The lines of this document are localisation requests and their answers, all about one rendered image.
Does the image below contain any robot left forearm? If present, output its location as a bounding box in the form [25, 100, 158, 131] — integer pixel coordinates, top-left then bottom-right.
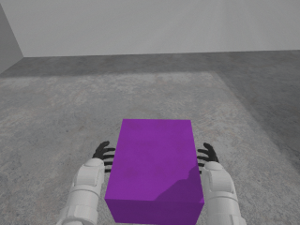
[55, 157, 105, 225]

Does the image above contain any left robot hand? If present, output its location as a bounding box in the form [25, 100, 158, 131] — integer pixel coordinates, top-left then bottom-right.
[92, 141, 115, 173]

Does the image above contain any carton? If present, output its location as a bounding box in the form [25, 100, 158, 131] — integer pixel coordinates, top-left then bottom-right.
[104, 118, 204, 225]

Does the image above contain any robot right forearm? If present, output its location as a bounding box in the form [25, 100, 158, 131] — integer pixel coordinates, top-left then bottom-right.
[201, 161, 247, 225]

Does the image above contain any right robot hand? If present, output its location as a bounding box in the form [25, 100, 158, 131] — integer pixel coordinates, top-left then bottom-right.
[197, 142, 219, 174]

